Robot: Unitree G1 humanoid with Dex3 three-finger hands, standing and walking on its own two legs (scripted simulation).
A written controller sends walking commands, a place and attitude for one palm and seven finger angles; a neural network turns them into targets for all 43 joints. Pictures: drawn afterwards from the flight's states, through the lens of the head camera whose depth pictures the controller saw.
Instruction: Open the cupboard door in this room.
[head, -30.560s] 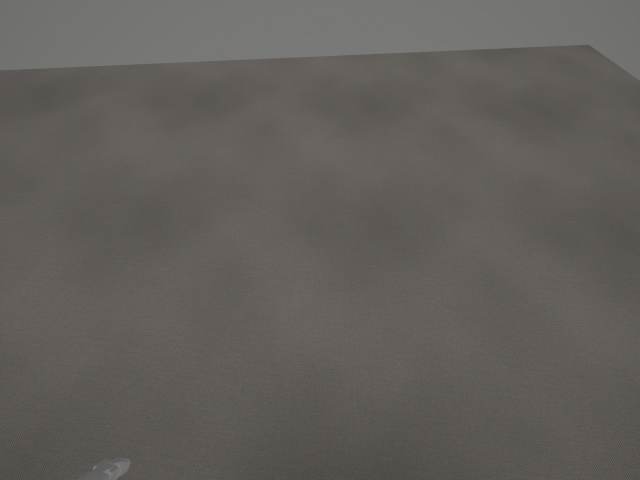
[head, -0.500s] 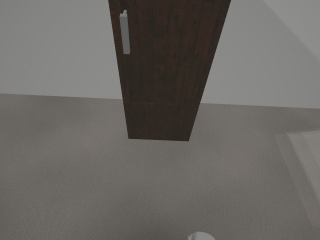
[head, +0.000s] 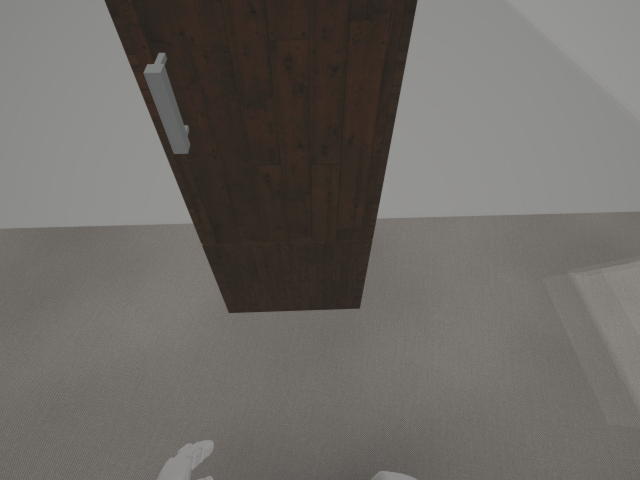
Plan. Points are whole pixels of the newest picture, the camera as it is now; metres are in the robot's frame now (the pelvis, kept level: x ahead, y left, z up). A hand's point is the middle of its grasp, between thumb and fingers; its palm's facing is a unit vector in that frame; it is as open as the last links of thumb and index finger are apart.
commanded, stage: take the last steps up to it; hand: left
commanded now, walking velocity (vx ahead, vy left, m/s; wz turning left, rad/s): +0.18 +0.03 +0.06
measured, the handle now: (171, 104) +0.66 +0.24 +0.09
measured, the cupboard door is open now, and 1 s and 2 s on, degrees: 0 0 0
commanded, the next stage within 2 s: come to a stop and stand still in 0.14 s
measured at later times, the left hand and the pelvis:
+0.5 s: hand out of the picture +0.05 +0.20 -0.18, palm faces +0.10 -0.99 -0.14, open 7.4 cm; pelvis +0.10 +0.03 +0.01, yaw +1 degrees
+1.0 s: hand out of the picture +0.07 +0.15 -0.15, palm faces +0.05 -0.98 -0.21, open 7.3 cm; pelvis +0.07 -0.02 +0.02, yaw +1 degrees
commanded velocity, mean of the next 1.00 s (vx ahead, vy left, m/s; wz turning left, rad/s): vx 0.00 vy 0.02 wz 0.01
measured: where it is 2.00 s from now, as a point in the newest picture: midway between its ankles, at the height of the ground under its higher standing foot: outside the picture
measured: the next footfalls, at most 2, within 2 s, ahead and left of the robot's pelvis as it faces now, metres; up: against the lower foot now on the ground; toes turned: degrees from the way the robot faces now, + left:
left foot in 0.36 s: +0.18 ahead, +0.13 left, +0.00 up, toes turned +7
right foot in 0.80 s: +0.09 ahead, -0.14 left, +0.00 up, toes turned -3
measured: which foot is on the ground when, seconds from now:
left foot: up 0.00-0.34, down 0.36-0.80, up 0.82-1.00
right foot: down 0.00-0.40, up 0.42-0.78, down 0.80-1.00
